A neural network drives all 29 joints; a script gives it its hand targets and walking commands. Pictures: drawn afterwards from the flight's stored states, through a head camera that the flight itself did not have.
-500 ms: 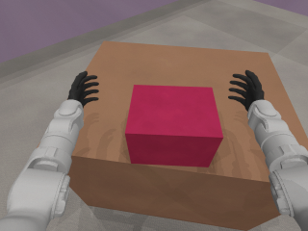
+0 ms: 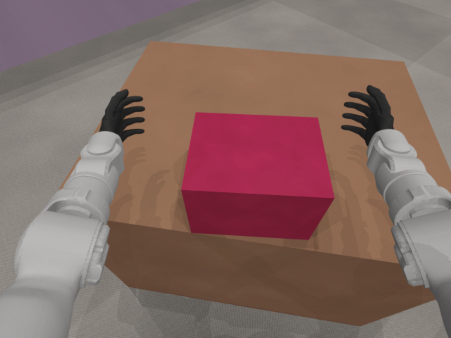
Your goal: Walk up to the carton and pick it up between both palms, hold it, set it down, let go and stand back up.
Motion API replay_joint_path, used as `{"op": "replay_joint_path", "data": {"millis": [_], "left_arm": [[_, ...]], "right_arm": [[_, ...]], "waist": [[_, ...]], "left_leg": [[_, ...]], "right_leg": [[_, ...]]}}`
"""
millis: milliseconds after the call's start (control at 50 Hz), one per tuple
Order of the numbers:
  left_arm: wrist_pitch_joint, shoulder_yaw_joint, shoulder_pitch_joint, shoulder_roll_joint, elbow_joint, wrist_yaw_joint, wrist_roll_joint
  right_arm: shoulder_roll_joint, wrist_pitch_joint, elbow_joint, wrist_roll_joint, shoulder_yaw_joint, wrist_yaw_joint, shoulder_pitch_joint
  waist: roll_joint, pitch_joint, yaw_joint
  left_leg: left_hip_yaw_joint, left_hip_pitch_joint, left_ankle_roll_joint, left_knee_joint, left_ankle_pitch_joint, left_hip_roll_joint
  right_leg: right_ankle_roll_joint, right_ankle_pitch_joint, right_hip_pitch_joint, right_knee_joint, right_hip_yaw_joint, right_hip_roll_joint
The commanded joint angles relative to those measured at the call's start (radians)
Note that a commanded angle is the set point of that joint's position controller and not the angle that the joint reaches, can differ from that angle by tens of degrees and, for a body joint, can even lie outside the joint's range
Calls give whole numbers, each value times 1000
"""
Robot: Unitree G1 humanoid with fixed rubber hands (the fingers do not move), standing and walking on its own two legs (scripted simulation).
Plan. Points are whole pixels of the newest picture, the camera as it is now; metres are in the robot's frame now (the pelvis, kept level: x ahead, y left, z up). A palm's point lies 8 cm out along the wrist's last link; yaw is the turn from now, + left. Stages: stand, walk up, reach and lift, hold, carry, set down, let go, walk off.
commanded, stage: reach and lift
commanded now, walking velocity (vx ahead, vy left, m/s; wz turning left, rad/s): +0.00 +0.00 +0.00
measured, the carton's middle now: (252, 176) +0.45 -0.03 -0.01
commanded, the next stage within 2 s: none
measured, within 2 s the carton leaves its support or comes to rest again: neither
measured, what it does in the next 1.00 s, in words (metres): stands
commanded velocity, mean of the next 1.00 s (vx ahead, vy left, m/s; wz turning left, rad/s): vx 0.00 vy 0.00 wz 0.00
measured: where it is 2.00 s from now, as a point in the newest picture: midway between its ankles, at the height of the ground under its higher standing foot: outside the picture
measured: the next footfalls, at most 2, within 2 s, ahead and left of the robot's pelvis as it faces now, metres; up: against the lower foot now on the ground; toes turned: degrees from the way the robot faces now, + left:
none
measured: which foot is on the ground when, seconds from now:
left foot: down 0.00-1.00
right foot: down 0.00-1.00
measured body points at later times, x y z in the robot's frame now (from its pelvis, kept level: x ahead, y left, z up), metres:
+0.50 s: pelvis -0.02 -0.01 -0.03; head +0.08 +0.00 +0.41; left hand +0.46 +0.21 +0.04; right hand +0.46 -0.22 +0.05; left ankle -0.02 +0.14 -0.73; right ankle -0.01 -0.11 -0.73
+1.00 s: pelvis -0.02 +0.00 -0.03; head +0.09 +0.00 +0.41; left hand +0.46 +0.17 +0.03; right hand +0.46 -0.20 +0.04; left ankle -0.02 +0.14 -0.73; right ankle -0.01 -0.11 -0.73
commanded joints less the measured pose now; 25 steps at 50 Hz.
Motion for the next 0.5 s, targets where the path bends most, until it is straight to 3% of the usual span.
{"op": "replay_joint_path", "data": {"millis": [0, 200, 320, 480], "left_arm": [[-126, -3, -385, 150, -70, 6, -15], [-276, -105, -505, 132, 5, 26, -114], [-285, -115, -485, 117, 73, 23, -121], [-291, -90, -479, 100, 81, 25, -100]], "right_arm": [[-140, -103, -112, -14, -28, 1, -386], [-131, -190, -86, -77, -93, -3, -456], [-115, -210, -44, -60, -70, -15, -457], [-54, -218, -41, -40, -41, -27, -454]], "waist": [[-15, -614, 4], [20, -826, -35], [13, -823, -33], [-5, -766, -26]], "left_leg": [[11, 182, -14, 67, 434, -45], [20, 87, -35, 186, 314, -37], [27, 7, -33, 230, 289, -49], [36, -67, -25, 245, 273, -58]], "right_leg": [[55, 506, 219, 77, -15, 11], [40, 352, 6, 177, -58, 10], [50, 334, 5, 231, -56, 12], [57, 321, 33, 254, -41, 11]]}}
